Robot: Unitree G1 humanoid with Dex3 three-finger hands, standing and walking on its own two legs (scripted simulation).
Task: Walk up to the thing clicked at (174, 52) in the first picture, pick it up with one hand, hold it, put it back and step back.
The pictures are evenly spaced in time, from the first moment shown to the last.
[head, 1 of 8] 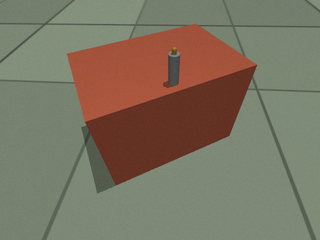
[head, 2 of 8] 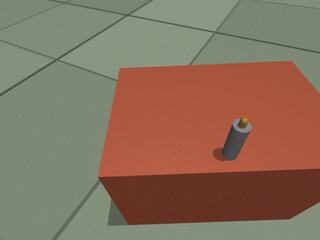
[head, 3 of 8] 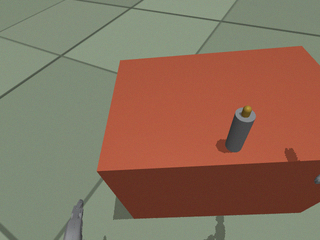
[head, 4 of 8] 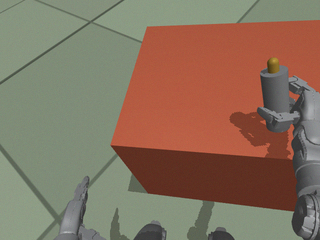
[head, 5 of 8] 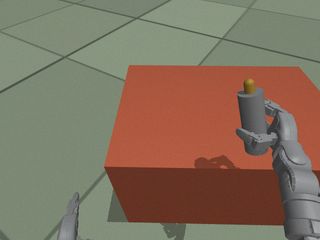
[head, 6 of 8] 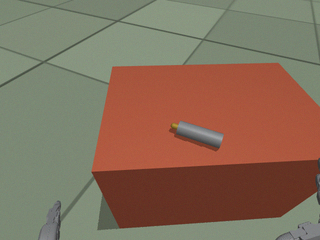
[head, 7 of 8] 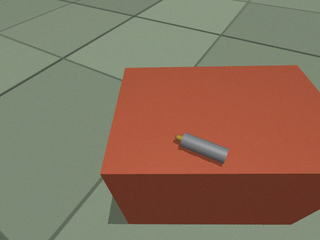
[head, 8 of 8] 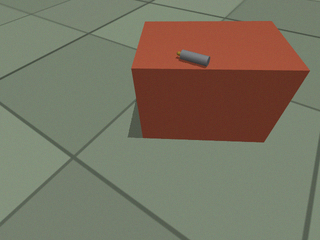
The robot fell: no
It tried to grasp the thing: yes
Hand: right
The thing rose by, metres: 0.22
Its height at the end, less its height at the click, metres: -0.07
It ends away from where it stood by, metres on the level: 0.12
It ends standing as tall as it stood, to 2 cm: no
